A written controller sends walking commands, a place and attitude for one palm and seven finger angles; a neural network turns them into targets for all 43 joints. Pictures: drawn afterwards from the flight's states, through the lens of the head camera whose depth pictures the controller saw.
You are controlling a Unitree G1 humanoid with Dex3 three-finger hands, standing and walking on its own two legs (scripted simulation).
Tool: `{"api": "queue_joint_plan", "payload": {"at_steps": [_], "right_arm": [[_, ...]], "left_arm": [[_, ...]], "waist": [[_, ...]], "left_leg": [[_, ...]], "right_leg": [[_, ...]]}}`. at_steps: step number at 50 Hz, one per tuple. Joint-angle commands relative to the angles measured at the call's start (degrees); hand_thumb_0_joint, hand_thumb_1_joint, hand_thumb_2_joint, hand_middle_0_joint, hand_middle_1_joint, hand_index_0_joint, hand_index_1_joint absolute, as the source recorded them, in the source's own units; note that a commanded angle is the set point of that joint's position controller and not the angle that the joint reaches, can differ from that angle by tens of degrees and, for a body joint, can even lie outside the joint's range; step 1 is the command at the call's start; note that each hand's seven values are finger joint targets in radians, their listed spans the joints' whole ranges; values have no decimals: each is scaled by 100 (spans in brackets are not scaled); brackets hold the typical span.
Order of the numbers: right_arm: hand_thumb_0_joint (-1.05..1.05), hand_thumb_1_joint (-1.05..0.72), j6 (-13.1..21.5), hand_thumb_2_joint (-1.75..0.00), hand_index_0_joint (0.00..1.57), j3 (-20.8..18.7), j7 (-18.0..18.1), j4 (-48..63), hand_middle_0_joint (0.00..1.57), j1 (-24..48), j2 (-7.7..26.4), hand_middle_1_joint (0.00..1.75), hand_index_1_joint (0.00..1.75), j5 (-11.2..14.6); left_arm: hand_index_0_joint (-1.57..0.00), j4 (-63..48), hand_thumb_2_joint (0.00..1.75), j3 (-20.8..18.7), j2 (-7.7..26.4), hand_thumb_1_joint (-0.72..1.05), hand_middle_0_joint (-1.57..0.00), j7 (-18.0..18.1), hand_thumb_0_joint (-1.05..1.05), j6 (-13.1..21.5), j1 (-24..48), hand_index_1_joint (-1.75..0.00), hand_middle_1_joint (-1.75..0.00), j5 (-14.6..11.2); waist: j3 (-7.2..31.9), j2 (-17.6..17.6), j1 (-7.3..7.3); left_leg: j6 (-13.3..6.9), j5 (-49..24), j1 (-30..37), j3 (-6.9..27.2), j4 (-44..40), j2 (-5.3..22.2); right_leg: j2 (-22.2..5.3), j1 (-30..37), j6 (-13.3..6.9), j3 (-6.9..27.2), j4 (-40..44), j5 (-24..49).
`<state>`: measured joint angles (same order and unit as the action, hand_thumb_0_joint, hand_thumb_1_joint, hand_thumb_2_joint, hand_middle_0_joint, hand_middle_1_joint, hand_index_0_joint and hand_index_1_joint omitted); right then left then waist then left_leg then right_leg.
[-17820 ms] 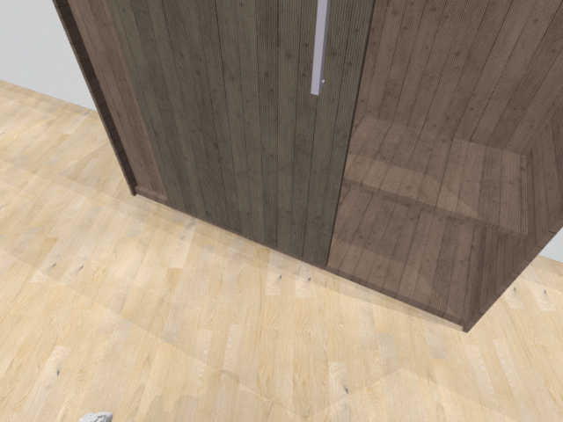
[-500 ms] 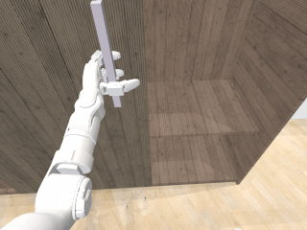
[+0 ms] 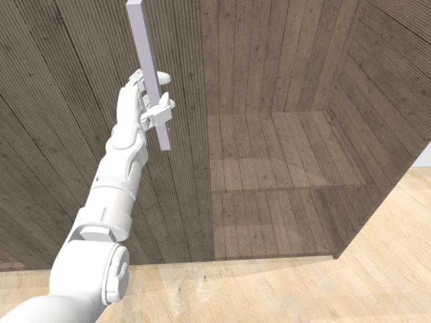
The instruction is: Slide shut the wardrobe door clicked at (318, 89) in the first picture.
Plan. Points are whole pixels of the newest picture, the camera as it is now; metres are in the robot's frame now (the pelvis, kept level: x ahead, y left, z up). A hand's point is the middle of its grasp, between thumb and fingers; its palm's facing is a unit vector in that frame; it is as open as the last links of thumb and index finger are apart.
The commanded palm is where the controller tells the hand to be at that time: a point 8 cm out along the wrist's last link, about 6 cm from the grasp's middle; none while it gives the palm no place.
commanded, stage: grip the handle and tug to test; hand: left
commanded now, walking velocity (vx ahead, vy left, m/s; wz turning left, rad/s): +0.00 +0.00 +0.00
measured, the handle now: (155, 84) +0.50 +0.12 +0.21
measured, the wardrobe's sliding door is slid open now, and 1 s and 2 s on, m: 0.57 0.57 0.54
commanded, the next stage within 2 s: tug the door sideways, standing still in 0.56 s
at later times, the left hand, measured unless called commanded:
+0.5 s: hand (166, 109) +0.44 +0.10 +0.19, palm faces +0.06 -1.00 +0.00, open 5.7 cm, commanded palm +0.40 +0.14 +0.18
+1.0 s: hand (168, 108) +0.45 +0.09 +0.19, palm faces +0.13 -0.99 -0.04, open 5.6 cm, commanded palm +0.43 +0.10 +0.18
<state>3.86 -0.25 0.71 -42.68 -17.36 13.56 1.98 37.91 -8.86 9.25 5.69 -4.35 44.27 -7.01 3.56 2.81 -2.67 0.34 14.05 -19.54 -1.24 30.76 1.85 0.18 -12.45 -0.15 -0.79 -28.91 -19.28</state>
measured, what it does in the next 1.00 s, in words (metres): stands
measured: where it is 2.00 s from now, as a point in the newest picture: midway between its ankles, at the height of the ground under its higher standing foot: outside the picture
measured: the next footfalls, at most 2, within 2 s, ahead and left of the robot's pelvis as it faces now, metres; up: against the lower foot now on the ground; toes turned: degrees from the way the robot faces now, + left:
none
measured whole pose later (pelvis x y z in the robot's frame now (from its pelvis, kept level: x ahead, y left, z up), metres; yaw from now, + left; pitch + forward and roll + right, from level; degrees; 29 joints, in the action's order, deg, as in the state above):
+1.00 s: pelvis +0.03 +0.00 +0.00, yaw +3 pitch +4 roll +0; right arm 0.8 -0.6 0.2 -40.3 -11.9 12.9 1.1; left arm 23.0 -2.5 3.9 11.3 -13.7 40.7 -5.6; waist 3.0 2.8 0.5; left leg 0.6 16.2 -19.3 1.6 31.9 0.3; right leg -0.9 -10.9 -0.4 -3.5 -29.7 -21.8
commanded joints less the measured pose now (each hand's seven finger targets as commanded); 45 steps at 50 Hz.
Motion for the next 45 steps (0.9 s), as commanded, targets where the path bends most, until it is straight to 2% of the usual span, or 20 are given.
{"api": "queue_joint_plan", "payload": {"at_steps": [1, 5, 6, 9, 12, 14, 16, 18, 19, 23, 24, 27, 29, 33, 34, 35, 38, 39, 43, 45], "right_arm": [[0, -90, 252, -90, 20, -234, 69, 677, 20, 195, 689, 30, 30, -2], [0, -90, 241, -90, 20, -240, 61, 697, 20, 201, 695, 30, 30, -5], [0, -90, 250, -90, 20, -242, 59, 704, 20, 216, 674, 30, 30, -9], [0, -90, 241, -90, 20, -257, 39, 745, 20, 219, 695, 30, 30, -10], [0, -90, 267, -90, 20, -249, 16, 858, 20, 317, 659, 30, 30, 7], [0, -90, 257, -90, 20, -247, 15, 876, 20, 354, 695, 30, 30, 8], [0, -90, 246, -90, 20, -233, 19, 911, 20, 373, 670, 30, 30, 17], [0, -90, 246, -90, 20, -251, 15, 970, 20, 400, 673, 30, 30, 20], [0, -90, 217, -90, 20, -251, 24, 958, 20, 414, 703, 30, 30, 18], [0, -90, 214, -90, 20, -247, 4, 1088, 20, 522, 629, 30, 30, 23], [0, -90, 206, -90, 20, -245, -17, 1120, 20, 550, 639, 30, 30, 24], [0, -90, 171, -90, 20, -257, -27, 1231, 20, 627, 626, 30, 30, 8], [0, -90, 123, -90, 20, -243, -18, 1243, 20, 673, 654, 30, 30, -6], [0, -90, 62, -90, 20, -223, -20, 1376, 20, 784, 608, 30, 30, -13], [0, -90, 31, -90, 20, -212, -14, 1324, 20, 815, 620, 30, 30, -4], [0, -90, 25, -90, 20, -204, 4, 1250, 20, 774, 597, 30, 30, -13], [0, -90, -29, -90, 20, -224, 57, 979, 20, 643, 607, 30, 30, -25], [0, -90, -64, -90, 20, -222, 64, 927, 20, 627, 607, 30, 30, -35], [0, -90, -89, -90, 20, -247, 45, 888, 20, 547, 558, 30, 30, -91], [0, -90, -118, -90, 20, -261, 29, 863, 20, 517, 552, 30, 30, -101]], "left_arm": [[-45, -1288, 90, 53, 591, 90, -45, -110, 0, 427, 3058, -140, -140, -43], [-45, -1359, 90, 8, 685, 90, -45, -103, 0, 457, 2986, -140, -140, -10], [-45, -1411, 90, 87, 571, 90, -45, -112, 0, 463, 3012, -140, -140, -18], [-45, -1431, 90, -42, 663, 90, -45, -130, 0, 438, 2508, -140, -140, -39], [-45, -1710, 90, 55, 482, 90, -45, -174, 0, 424, 2288, -140, -140, -95], [-45, -1811, 90, -23, 624, 90, -45, -176, 0, 396, 2117, -140, -140, -98], [-45, -1913, 90, 107, 445, 90, -45, -194, 0, 335, 2105, -140, -140, -117], [-45, -2088, 90, 58, 477, 90, -45, -213, 0, 266, 1894, -140, -140, -117], [-45, -1987, 90, -108, 667, 90, -45, -202, 0, 204, 1670, -140, -140, -115], [-45, -2572, 90, 163, 327, 90, -45, -236, 0, 65, 1349, -140, -140, -137], [-45, -2655, 90, 193, 300, 90, -45, -233, 0, 18, 1122, -140, -140, -140], [-45, -3183, 90, 97, 367, 90, -45, -222, 0, -122, 695, -140, -140, -160], [-45, -3260, 90, -32, 539, 90, -45, -208, 0, -239, 432, -140, -140, -155], [-45, -3870, 90, 51, 435, 90, -45, -220, 0, -438, 195, -140, -140, -178], [-45, -3848, 90, 257, 340, 90, -45, -200, 0, -495, 474, -140, -140, -146], [-45, -3826, 90, 457, 157, 90, -45, -160, 0, -543, 1024, -140, -140, -137], [-45, -3308, 90, 594, 12, 90, -45, 40, 0, -713, 2065, -140, -140, -46], [-45, -3210, 90, 709, -99, 90, -45, 107, 0, -753, 2199, -140, -140, -3], [-45, -3113, 90, 1057, -530, 90, -45, 201, 0, -730, 2415, -140, -140, 105], [-45, -3018, 90, 1260, -676, 90, -45, 214, 0, -640, 2590, -140, -140, 158]], "waist": [[1487, -489, -146], [1610, -416, -109], [1648, -336, -122], [1777, -488, 1], [1758, -517, 30], [1746, -492, 94], [1609, -536, 29], [1662, -557, 79], [1620, -596, 150], [1743, -467, 148], [1736, -367, 210], [1950, -530, 246], [1872, -605, 307], [1893, -555, 299], [1783, -400, 246], [1643, -424, 91], [1323, -347, -178], [1204, -303, -205], [1906, -220, -232], [2016, -253, -285]], "left_leg": [[-251, -1505, 1447, -18, -98, -160], [-241, -1584, 1490, -12, -79, -166], [-243, -1679, 1567, -27, -59, -166], [-238, -1864, 1569, -31, -52, -159], [-245, -1878, 1553, -66, -76, -167], [-239, -1884, 1526, -72, -99, -166], [-257, -1871, 1514, -93, -114, -169], [-261, -1982, 1521, -122, -110, -170], [-254, -1987, 1460, -131, -106, -177], [-243, -2314, 1676, -131, -102, -158], [-237, -2449, 1682, -145, -81, -164], [-248, -2781, 1786, -170, -59, -159], [-234, -2870, 1713, -183, -65, -154], [-246, -3205, 1799, -222, -44, -162], [-241, -3235, 1823, -224, -10, -174], [-251, -3212, 1879, -165, 9, -155], [-237, -2934, 1933, -62, 75, -126], [-227, -2812, 1887, -46, 76, -132], [-233, -3325, 2213, 66, 256, -161], [-227, -3352, 2281, 147, 314, -145]], "right_leg": [[217, -333, -46, -104, 395, 2254], [209, -269, -60, -107, 361, 2301], [209, -291, -59, -102, 348, 2397], [218, -104, -69, -121, 330, 2583], [221, -16, -57, -124, 322, 2730], [217, 70, -68, -125, 343, 2723], [223, 16, -45, -127, 361, 2786], [223, 108, -40, -126, 342, 2955], [217, 193, -48, -131, 359, 2968], [214, 250, -51, -169, 308, 3224], [208, 316, -64, -176, 308, 3321], [192, 531, -31, -185, 251, 3799], [177, 666, -35, -198, 247, 3952], [132, 806, 5, -194, 206, 4489], [128, 713, -7, -189, 228, 4414], [148, 484, -2, -208, 247, 4255], [196, -91, -5, -199, 317, 3694], [197, -163, -25, -203, 332, 3519], [168, -185, -51, -225, 87, 3769], [167, -278, -61, -234, 22, 3669]]}}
